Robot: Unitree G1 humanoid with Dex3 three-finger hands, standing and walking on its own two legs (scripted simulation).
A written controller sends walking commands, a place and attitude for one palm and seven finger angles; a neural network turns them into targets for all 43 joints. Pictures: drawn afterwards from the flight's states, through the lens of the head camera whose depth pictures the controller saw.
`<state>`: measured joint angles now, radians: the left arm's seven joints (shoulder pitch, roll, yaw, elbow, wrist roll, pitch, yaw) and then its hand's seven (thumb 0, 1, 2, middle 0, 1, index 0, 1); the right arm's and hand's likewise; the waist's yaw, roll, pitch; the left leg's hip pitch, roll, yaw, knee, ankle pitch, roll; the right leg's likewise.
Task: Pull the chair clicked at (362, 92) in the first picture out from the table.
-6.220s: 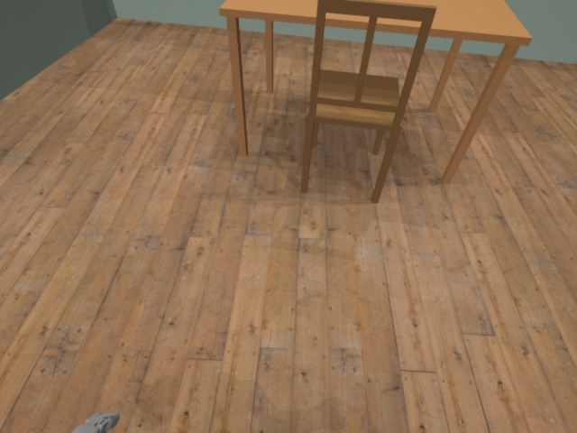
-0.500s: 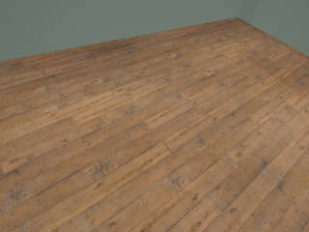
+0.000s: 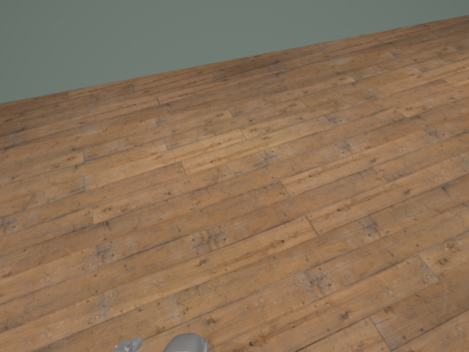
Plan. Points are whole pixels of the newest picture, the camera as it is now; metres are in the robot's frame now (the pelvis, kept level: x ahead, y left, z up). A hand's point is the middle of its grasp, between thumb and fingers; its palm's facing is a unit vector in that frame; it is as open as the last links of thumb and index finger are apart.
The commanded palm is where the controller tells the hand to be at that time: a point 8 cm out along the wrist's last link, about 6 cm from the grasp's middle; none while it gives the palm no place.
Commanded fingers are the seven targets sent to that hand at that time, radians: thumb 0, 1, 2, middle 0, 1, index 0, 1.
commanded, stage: turn to face it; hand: left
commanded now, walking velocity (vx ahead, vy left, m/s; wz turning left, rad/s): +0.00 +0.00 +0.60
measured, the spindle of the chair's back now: out of the picture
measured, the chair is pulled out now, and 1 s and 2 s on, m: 0.00 0.00 0.00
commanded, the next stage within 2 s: none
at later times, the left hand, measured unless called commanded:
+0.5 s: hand out of the picture -0.01 +0.28 -0.18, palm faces +0.32 -0.92 -0.22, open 7.4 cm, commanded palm none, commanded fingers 0.00 0.90 0.90 -0.20 -0.30 -0.20 -0.30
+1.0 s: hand out of the picture -0.01 +0.21 -0.14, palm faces +0.52 -0.81 -0.28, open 7.4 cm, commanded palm none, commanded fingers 0.00 0.90 0.90 -0.20 -0.30 -0.20 -0.30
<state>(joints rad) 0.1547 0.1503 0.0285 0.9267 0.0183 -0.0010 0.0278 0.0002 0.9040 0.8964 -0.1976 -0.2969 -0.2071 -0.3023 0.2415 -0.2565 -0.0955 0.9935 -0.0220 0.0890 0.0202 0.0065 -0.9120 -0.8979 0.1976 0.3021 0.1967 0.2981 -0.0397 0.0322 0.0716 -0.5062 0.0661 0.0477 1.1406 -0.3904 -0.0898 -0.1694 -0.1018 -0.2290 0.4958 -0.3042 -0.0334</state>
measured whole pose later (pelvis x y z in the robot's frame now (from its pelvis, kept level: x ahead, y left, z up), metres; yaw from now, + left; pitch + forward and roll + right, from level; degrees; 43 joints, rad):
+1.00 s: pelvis -0.01 -0.01 +0.00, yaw +34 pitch +0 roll +2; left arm 0.17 0.17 0.02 0.87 0.01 0.01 0.02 0.00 0.90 0.90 -0.20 -0.30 -0.21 -0.30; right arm 0.27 -0.27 -0.11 0.95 -0.02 0.09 0.03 0.01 -0.91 -0.90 0.20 0.30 0.20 0.30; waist -0.06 0.04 0.06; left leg -0.53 0.00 -0.03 1.18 -0.35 -0.08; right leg -0.19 -0.07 -0.13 0.48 -0.29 -0.01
